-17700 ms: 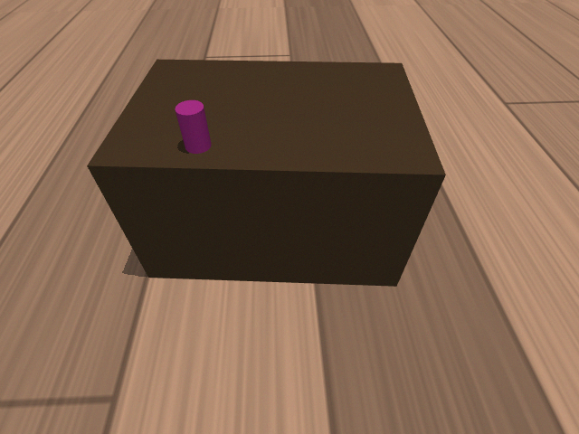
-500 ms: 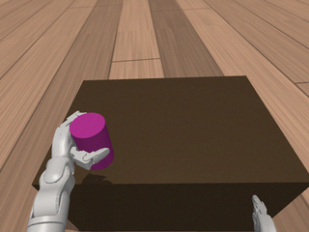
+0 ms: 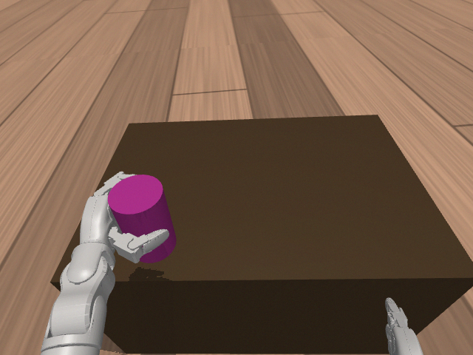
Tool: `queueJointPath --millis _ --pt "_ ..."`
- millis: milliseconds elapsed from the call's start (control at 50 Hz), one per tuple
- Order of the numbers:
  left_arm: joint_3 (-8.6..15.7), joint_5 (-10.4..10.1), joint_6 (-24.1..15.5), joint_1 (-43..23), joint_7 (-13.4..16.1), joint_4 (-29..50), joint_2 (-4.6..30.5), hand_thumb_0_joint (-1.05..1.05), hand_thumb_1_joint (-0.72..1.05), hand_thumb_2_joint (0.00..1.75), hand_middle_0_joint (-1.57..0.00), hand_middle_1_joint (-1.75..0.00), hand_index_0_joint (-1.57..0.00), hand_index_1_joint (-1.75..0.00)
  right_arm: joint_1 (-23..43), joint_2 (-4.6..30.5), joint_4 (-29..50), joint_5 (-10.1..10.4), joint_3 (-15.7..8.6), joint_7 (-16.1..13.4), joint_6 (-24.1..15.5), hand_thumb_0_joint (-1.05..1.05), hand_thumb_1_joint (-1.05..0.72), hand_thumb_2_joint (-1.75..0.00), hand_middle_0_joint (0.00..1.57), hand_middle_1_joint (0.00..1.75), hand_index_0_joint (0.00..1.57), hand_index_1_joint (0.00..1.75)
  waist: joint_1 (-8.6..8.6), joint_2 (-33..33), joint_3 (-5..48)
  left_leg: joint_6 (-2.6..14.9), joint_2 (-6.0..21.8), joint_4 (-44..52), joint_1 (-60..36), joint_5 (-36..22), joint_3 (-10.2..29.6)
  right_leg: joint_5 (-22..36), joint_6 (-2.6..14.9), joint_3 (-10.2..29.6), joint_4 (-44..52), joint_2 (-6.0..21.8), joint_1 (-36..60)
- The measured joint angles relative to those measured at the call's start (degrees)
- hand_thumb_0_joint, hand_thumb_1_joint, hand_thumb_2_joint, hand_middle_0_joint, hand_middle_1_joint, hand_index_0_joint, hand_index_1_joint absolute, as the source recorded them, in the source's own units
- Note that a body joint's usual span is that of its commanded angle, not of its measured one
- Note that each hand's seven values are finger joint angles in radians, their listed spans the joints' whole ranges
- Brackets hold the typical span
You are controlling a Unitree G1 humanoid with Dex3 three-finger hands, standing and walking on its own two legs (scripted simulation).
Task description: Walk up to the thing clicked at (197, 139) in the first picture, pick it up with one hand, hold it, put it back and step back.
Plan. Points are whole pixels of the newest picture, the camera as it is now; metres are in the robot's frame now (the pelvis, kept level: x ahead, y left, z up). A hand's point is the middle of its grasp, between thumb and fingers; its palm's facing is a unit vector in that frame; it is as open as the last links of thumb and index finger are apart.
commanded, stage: crouch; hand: left
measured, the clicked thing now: (145, 220) +0.32 +0.16 +0.11
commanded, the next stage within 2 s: lower in 1.24 s
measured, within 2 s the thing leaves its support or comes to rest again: neither
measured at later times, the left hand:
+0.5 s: hand (154, 225) +0.35 +0.17 +0.05, palm faces +0.09 -1.00 +0.00, open 11.0 cm
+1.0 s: hand (161, 218) +0.41 +0.17 +0.00, palm faces +0.08 -1.00 +0.00, open 11.0 cm
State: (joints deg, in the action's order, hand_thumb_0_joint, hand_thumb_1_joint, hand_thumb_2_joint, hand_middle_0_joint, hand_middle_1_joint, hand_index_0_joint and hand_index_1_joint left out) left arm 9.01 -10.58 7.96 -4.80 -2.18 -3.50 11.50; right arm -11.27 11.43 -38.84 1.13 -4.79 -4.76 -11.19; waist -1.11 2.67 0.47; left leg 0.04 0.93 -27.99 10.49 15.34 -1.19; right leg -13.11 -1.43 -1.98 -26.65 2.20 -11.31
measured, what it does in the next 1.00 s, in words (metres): stands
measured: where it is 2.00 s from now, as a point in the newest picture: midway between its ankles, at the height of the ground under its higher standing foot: outside the picture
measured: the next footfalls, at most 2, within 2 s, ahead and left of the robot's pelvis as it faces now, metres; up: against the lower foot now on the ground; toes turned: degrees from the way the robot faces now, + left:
none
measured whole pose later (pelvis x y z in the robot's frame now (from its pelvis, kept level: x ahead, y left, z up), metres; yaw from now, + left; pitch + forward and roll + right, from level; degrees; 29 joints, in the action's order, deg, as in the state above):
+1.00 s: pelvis -0.02 +0.01 -0.04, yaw -1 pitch +11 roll -1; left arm 14.0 -7.9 -19.9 -30.5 -2.8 -51.6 17.3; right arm -14.9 12.4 -21.5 -0.4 -3.0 -0.9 -6.8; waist -6.4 -1.3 2.8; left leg 0.7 1.9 -47.6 36.4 21.7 -1.8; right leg -17.9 -1.9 -0.7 -44.2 1.7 -36.9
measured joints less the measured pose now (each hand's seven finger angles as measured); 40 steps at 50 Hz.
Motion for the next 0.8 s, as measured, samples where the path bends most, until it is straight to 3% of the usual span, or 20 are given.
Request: queueJointPath --millis 180,340,600,800 --pt "0.7 0.0 -0.8 -0.4 1.1 0.2 -0.5 -0.01 -0.58 1.16 -0.64 -1.08 -0.67 -1.1 -0.3 0.0 0.5 0.2 0.4 -0.4 0.8 -0.01 0.53 -0.06 0.06 0.05 0.06 0.05 0.02 -0.9 -0.4 -0.08 0.1 -0.1 -0.1 -0.1 0.0 0.0 0.08 0.0 -0.2 -0.1 0.0" --pt "0.4 0.9 -3.7 -5.6 0.0 -11.5 0.3 -0.01 -0.58 1.16 -0.65 -1.07 -0.68 -1.09 2.3 -1.1 -1.8 -0.1 1.3 0.4 0.7 -0.01 0.55 -0.06 0.06 0.06 0.06 0.05 -0.48 -1.4 -0.6 0.06 -0.1 -0.8 2.0 -0.4 0.1 0.3 0.03 0.0 -0.9 0.1 -2.0" --pt "2.3 1.5 -17.2 -15.4 -0.4 -30.8 2.9 -0.01 -0.56 1.13 -0.65 -1.06 -0.68 -1.07 1.0 0.2 4.1 -0.7 2.4 0.7 1.4 -0.01 0.54 -0.06 0.06 0.06 0.06 0.05 -3.37 -4.2 -0.9 0.14 0.3 -8.0 11.8 1.9 -0.5 -1.3 -0.04 0.8 -7.6 -0.1 -11.9" --pt "4.0 1.7 -24.1 -23.2 -0.4 -43.2 5.3 -0.01 -0.56 1.13 -0.65 -1.06 -0.68 -1.07 -1.0 1.2 9.8 -0.9 1.3 2.1 2.9 -0.01 0.53 -0.06 0.06 0.05 0.06 0.05 -4.64 -3.9 1.6 0.48 0.7 -14.2 19.5 4.4 -0.7 -3.1 -0.34 1.2 -12.7 -0.4 -19.3"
